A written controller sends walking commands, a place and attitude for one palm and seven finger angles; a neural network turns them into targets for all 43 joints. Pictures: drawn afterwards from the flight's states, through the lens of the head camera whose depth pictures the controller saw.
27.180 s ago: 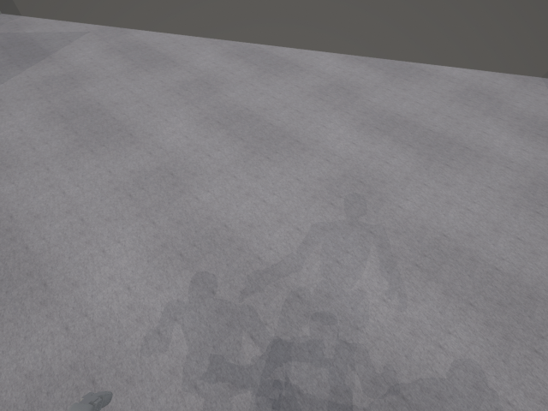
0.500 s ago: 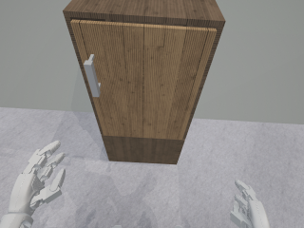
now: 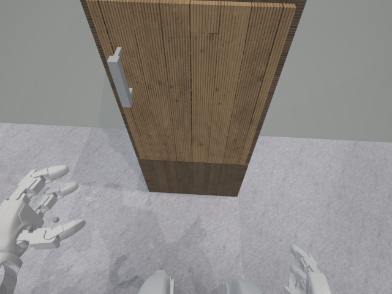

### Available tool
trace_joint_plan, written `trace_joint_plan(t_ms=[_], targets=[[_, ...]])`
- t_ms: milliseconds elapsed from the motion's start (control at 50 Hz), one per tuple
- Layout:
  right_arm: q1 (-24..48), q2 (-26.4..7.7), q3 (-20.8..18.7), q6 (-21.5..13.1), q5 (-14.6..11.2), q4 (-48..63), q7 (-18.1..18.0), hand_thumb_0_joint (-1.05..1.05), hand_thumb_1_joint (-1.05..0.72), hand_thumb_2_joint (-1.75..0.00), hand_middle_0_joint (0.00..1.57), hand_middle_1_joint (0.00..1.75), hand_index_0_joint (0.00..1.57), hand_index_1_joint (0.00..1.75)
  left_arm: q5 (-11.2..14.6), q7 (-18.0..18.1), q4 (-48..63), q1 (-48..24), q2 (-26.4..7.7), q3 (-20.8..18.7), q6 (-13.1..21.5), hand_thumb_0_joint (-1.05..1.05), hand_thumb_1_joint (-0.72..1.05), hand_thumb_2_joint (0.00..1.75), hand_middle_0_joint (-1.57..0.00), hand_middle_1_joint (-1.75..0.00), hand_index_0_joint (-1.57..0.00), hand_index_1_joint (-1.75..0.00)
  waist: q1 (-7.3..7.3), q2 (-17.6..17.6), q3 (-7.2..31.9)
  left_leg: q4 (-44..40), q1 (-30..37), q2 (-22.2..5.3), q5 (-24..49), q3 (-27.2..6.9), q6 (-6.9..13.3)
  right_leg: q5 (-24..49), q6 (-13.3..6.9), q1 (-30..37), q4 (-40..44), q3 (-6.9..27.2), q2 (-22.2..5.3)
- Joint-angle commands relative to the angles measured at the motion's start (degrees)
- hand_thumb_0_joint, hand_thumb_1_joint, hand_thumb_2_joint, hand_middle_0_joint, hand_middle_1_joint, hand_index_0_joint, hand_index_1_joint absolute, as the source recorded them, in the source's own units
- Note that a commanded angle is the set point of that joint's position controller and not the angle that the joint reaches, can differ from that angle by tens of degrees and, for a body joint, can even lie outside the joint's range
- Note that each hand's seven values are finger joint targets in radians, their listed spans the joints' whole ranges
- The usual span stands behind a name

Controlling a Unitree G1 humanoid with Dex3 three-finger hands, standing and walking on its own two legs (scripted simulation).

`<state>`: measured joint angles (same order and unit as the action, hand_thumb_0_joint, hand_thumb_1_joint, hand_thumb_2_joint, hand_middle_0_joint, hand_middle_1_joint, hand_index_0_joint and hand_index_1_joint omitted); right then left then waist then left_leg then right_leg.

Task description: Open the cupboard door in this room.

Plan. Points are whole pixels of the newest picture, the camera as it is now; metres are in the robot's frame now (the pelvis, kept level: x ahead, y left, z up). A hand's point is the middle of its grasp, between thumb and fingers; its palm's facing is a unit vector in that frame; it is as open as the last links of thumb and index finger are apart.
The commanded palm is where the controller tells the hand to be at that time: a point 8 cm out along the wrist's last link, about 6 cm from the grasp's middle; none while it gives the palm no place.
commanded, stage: raise the hand with hooked fingers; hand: left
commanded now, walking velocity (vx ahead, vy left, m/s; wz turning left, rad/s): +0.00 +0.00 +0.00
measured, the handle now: (123, 78) +0.59 +0.21 +0.08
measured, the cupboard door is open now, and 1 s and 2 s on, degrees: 0 0 0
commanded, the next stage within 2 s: move the hooked fingers beside the handle in 1.26 s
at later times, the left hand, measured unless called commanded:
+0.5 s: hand (31, 200) +0.27 +0.31 +0.07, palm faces +0.01 -1.00 -0.04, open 13.7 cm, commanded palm +0.25 +0.35 +0.09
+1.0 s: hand (41, 176) +0.30 +0.30 +0.09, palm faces -0.02 -1.00 -0.03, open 14.0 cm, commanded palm +0.28 +0.34 +0.10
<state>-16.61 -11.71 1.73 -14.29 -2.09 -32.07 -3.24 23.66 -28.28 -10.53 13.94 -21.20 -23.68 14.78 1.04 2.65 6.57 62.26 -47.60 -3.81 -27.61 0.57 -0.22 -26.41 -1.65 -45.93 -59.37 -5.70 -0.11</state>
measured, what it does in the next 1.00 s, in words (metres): stands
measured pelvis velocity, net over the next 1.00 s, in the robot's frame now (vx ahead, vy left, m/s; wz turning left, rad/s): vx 0.02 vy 0.02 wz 0.00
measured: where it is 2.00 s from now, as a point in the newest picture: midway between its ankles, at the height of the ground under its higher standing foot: outside the picture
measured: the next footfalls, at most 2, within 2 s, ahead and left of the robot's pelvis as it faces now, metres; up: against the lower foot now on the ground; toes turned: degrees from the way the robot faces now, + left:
none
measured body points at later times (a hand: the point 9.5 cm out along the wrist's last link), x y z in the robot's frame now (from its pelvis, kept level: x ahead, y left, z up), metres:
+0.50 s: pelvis +0.01 +0.04 +0.02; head +0.05 +0.06 +0.46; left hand +0.26 +0.36 +0.08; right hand +0.19 -0.20 -0.04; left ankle +0.03 +0.12 -0.66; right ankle +0.03 -0.10 -0.66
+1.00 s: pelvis +0.02 +0.02 +0.03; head +0.07 +0.03 +0.47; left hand +0.30 +0.35 +0.10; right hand +0.16 -0.23 -0.05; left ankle +0.03 +0.12 -0.66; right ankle +0.03 -0.10 -0.66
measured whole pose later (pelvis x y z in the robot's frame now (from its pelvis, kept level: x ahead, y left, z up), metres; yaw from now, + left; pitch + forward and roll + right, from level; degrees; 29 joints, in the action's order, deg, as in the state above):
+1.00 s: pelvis +0.02 +0.02 +0.03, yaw +0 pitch +11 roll -2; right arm -18.1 -16.7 1.9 -10.5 -2.3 -30.6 -3.8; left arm 20.3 -31.0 -23.9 -1.6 -24.9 -24.7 13.2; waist 1.1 1.3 5.8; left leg 53.7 -39.0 -2.2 -25.5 1.8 1.7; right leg -23.5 0.3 -37.0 -49.8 -4.5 -1.1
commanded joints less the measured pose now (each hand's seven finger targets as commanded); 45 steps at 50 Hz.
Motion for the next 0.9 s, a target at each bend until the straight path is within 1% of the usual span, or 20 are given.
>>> trace_joint_plan(t_ms=[0,20,100,120,160,200,260,300,340,420,480,540,580,600,640,700,740,760,840,880], targets=[[4.6,-10.7,-4.8,-3.7,-0.1,9.3,0.0,0.00,-0.90,-0.90,0.20,0.30,0.20,0.30,0.3,2.3,6.0,-2.4,-6.5,-2.7,7.2,0.00,-0.10,0.47,-0.27,-0.94,-0.27,-0.94,-0.88,-5.0,7.6,-7.4,1.9,3.6,9.5,-1.9,1.4,0.1,1.4,6.5,10.8,5.8,0.7],[3.4,-11.4,-4.9,-3.7,-0.2,9.0,0.0,0.00,-0.90,-0.90,0.20,0.30,0.20,0.30,-0.4,1.8,5.8,-3.9,-7.4,-2.2,8.1,0.00,-0.13,0.46,-0.27,-0.96,-0.27,-0.96,-0.19,-5.5,8.5,-7.8,2.5,3.5,8.1,-2.0,1.6,-1.7,1.4,5.9,10.9,5.4,0.7],[2.0,-12.9,-4.8,-4.7,-0.6,9.2,-0.7,0.00,-0.90,-0.90,0.20,0.30,0.20,0.30,-1.3,-1.2,10.8,-10.8,-10.4,-0.2,9.9,0.00,-0.22,0.42,-0.28,-1.02,-0.28,-1.02,0.57,1.0,11.4,-9.9,8.0,3.4,7.4,-2.8,2.1,0.5,0.4,5.1,9.7,4.2,1.1],[1.8,-12.9,-4.7,-4.8,-0.6,9.1,-0.9,0.00,-0.90,-0.90,0.20,0.30,0.20,0.30,-1.4,-1.3,13.2,-12.5,-12.8,-1.9,10.1,0.00,-0.24,0.41,-0.28,-1.03,-0.28,-1.03,-0.29,3.4,14.4,-11.1,10.3,3.4,8.3,-3.2,1.9,1.9,0.2,6.3,9.3,3.8,1.1],[1.5,-12.7,-4.6,-5.1,-0.6,8.9,-1.2,0.00,-0.90,-0.90,0.20,0.30,0.20,0.30,-1.2,-0.5,15.2,-12.0,-14.1,-3.6,10.6,0.00,-0.29,0.39,-0.29,-1.07,-0.29,-1.07,-0.79,3.9,15.9,-12.5,13.6,3.1,10.9,-3.8,1.8,4.8,0.0,7.3,9.0,2.5,1.4],[1.4,-12.8,-4.3,-5.0,-0.4,8.6,-1.4,0.00,-0.90,-0.90,0.20,0.30,0.20,0.30,-1.0,1.3,15.3,-11.2,-17.1,-6.9,10.4,0.00,-0.34,0.37,-0.29,-1.10,-0.29,-1.10,-1.92,4.7,14.8,-13.5,14.2,2.9,12.4,-4.5,1.2,5.7,-0.5,7.8,8.4,1.6,1.9],[2.2,-12.2,-4.0,-4.2,-0.5,8.9,-1.1,0.00,-0.90,-0.90,0.20,0.30,0.20,0.30,-1.0,3.1,13.5,-9.6,-13.6,-5.3,9.0,0.00,-0.41,0.34,-0.29,-1.14,-0.29,-1.14,-1.92,7.8,11.8,-15.8,16.0,2.7,12.6,-5.1,0.3,6.5,-0.3,7.3,8.7,0.4,1.6],[1.7,-12.5,-3.9,-3.4,-0.5,9.4,-0.8,0.00,-0.90,-0.90,0.20,0.30,0.20,0.30,-1.0,3.3,9.6,-8.1,-12.6,-4.9,6.5,0.00,-0.45,0.32,-0.30,-1.17,-0.30,-1.17,-2.05,6.3,10.6,-16.5,15.7,2.5,14.2,-5.5,0.1,7.6,-0.3,7.9,9.3,-0.2,1.9],[1.5,-12.9,-4.0,-2.5,-0.8,9.8,-0.6,0.00,-0.90,-0.90,0.20,0.30,0.20,0.30,-1.4,2.5,7.4,-8.9,-11.5,-3.2,3.8,0.00,-0.50,0.30,-0.30,-1.20,-0.30,-1.20,-1.26,5.2,9.7,-16.8,15.4,2.4,13.7,-4.9,0.0,8.1,0.1,8.0,10.4,-0.2,1.8],[1.3,-13.4,-3.7,-1.5,-1.0,10.7,-0.8,0.00,-0.90,-0.90,0.20,0.30,0.20,0.30,-2.3,0.4,4.9,-15.2,-11.7,-1.2,0.5,0.00,-0.50,0.30,-0.30,-1.20,-0.30,-1.20,-0.04,3.6,7.5,-17.3,15.1,2.6,12.4,-4.7,0.2,8.2,0.0,8.0,11.9,-0.1,2.1],[1.1,-13.4,-3.6,-1.3,-0.7,10.8,-1.2,0.00,-0.90,-0.90,0.20,0.30,0.20,0.30,-2.4,0.1,5.3,-19.7,-13.5,-2.6,1.2,0.00,-0.50,0.30,-0.30,-1.20,-0.30,-1.20,0.17,1.4,9.2,-17.0,16.3,2.7,13.3,-4.8,0.5,8.8,0.0,8.6,12.3,0.2,2.3],[1.0,-13.1,-3.3,-1.4,-0.3,10.2,-1.4,0.00,-0.90,-0.90,0.20,0.30,0.20,0.30,-2.5,0.0,7.9,-24.9,-16.5,-4.5,3.7,0.00,-0.50,0.30,-0.30,-1.20,-0.30,-1.20,-0.41,5.6,12.9,-17.0,21.0,2.5,18.5,-5.5,-0.5,10.5,-0.5,9.0,11.5,0.3,2.4],[0.9,-12.9,-3.2,-1.4,-0.3,9.8,-1.6,0.00,-0.90,-0.90,0.20,0.30,0.20,0.30,-2.4,0.1,7.1,-25.1,-17.1,-5.4,4.6,0.00,-0.50,0.30,-0.30,-1.20,-0.30,-1.20,-0.59,5.3,13.7,-17.2,21.7,2.3,19.1,-5.4,-0.5,10.9,-0.4,9.5,11.9,0.5,2.3],[0.9,-13.1,-3.1,-1.3,0.0,9.5,-1.6,0.00,-0.90,-0.90,0.20,0.30,0.20,0.30,-2.3,-0.2,6.0,-25.5,-18.6,-6.5,4.5,0.00,-0.50,0.30,-0.30,-1.20,-0.30,-1.20,-0.93,6.0,13.8,-16.7,21.4,2.6,19.8,-5.2,-0.4,11.5,-0.7,10.2,11.8,0.7,2.5],[1.0,-12.9,-2.9,-0.8,-0.4,9.1,-1.6,0.00,-0.90,-0.90,0.20,0.30,0.20,0.30,-2.2,-0.8,3.2,-25.1,-17.8,-6.0,3.9,0.00,-0.50,0.30,-0.30,-1.20,-0.30,-1.20,-0.78,5.5,13.3,-17.4,21.4,2.4,20.3,-5.1,-0.4,11.7,-0.5,10.6,12.5,0.5,2.3],[1.1,-13.1,-2.8,-0.4,-0.5,9.1,-1.8,0.00,-0.90,-0.90,0.20,0.30,0.20,0.30,-2.2,-1.9,0.6,-26.3,-18.5,-6.1,1.8,0.00,-0.50,0.30,-0.30,-1.20,-0.30,-1.20,-1.10,6.6,13.0,-17.8,21.2,2.6,21.1,-4.9,-0.3,12.7,-0.6,11.8,13.1,0.6,2.2],[0.8,-13.3,-3.0,0.0,-0.7,9.0,-1.9,0.00,-0.90,-0.90,0.20,0.30,0.20,0.30,-1.7,-2.9,-1.3,-26.7,-18.8,-6.4,0.3,0.00,-0.50,0.30,-0.30,-1.20,-0.30,-1.20,-0.73,3.8,13.5,-17.8,20.7,2.7,21.1,-4.1,0.1,14.2,-0.2,12.9,14.0,0.7,2.1],[0.8,-13.2,-3.0,0.1,-0.7,9.2,-1.9,0.00,-0.90,-0.90,0.20,0.30,0.20,0.30,-1.3,-3.3,-2.5,-25.5,-17.6,-5.9,-0.1,0.00,-0.50,0.30,-0.30,-1.20,-0.30,-1.20,-0.89,2.8,12.9,-17.7,20.0,2.8,21.6,-3.8,0.3,15.1,-0.1,13.4,14.2,0.7,2.1],[0.5,-13.3,-3.3,0.6,-0.6,9.6,-1.3,0.00,-0.90,-0.90,0.20,0.30,0.20,0.30,-1.0,-3.8,-4.6,-24.1,-16.7,-5.3,-0.1,0.00,-0.50,0.30,-0.30,-1.20,-0.30,-1.20,-1.04,0.7,11.7,-17.5,18.4,3.2,20.9,-3.1,0.6,15.7,-0.1,13.7,14.4,0.9,2.2],[0.7,-13.3,-3.5,0.6,-0.6,9.9,-1.0,0.00,-0.90,-0.90,0.20,0.30,0.20,0.30,-1.3,-3.2,-2.7,-25.2,-17.4,-5.5,1.1,0.00,-0.50,0.30,-0.30,-1.20,-0.30,-1.20,-0.96,1.9,11.8,-17.6,18.5,3.2,20.3,-3.0,0.7,15.1,-0.2,13.4,14.5,1.1,2.1]])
